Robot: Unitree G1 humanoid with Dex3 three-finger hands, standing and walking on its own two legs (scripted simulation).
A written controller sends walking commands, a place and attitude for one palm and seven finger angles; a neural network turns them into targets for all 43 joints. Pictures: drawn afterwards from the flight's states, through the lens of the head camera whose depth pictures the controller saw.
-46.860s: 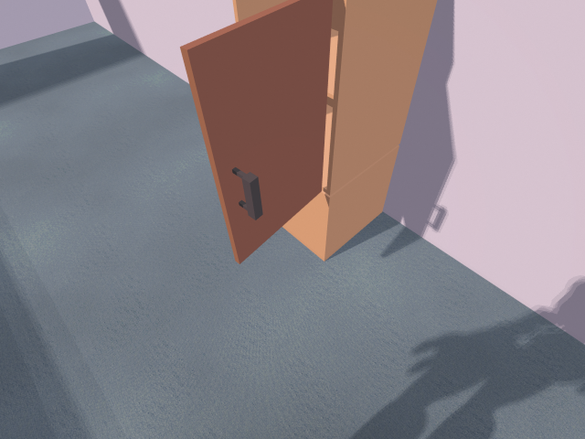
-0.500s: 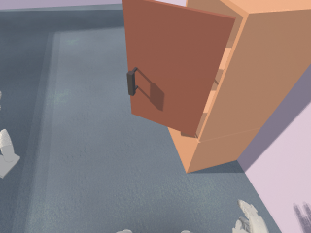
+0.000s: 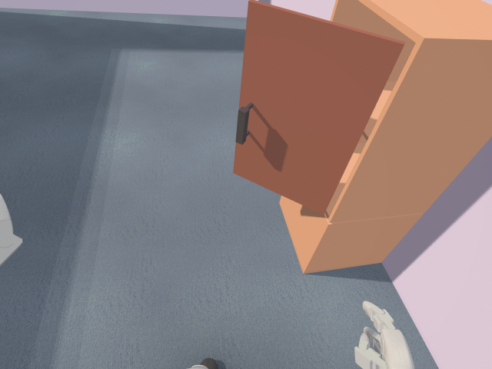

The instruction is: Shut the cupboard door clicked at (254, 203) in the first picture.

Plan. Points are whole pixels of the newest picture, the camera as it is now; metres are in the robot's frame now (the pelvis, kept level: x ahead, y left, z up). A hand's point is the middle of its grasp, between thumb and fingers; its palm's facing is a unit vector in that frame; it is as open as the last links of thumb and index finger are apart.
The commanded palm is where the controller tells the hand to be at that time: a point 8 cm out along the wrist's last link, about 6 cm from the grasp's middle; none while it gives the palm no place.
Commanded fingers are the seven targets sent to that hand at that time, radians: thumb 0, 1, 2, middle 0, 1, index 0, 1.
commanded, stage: stop stepping back and stand still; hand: left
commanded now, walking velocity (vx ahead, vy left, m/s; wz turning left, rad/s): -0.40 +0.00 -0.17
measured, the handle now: (245, 123) +0.82 +0.04 -0.07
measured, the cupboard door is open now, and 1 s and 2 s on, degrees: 50 50 50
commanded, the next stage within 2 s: let the arm hang, fingers relaxed in 1.64 s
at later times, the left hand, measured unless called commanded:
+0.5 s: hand out of the picture +0.06 +0.35 +0.20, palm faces +0.51 -0.80 -0.31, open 7.4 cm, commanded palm +0.02 +0.38 +0.18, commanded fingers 0.00 0.90 0.90 -0.20 -0.30 -0.20 -0.30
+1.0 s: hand out of the picture +0.06 +0.33 +0.18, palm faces +0.36 -0.81 -0.47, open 7.4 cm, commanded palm +0.00 +0.37 +0.18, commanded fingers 0.00 0.90 0.90 -0.20 -0.30 -0.20 -0.30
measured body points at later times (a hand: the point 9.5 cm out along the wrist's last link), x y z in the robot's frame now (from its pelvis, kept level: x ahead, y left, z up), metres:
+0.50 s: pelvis -0.14 +0.08 -0.01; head -0.19 +0.12 +0.44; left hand +0.02 +0.39 +0.22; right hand -0.02 -0.17 -0.09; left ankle -0.12 +0.20 -0.71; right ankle -0.12 -0.03 -0.73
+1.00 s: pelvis -0.18 +0.09 -0.01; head -0.19 +0.09 +0.44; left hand +0.03 +0.37 +0.20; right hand -0.08 -0.17 -0.11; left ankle -0.14 +0.21 -0.71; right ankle -0.25 +0.01 -0.73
